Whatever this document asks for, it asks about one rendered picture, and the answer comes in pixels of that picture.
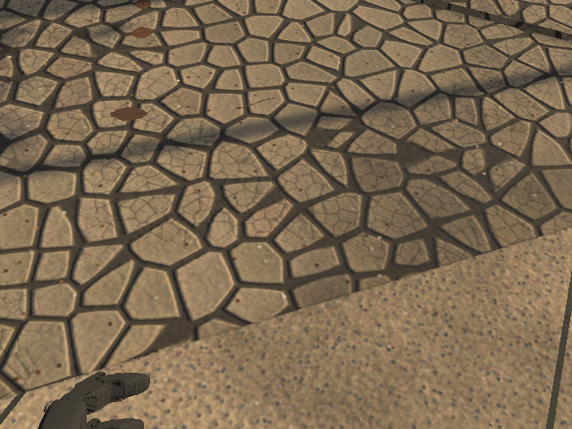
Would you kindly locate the robot left hand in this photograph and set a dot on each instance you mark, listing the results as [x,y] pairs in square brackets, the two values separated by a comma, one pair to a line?
[92,394]

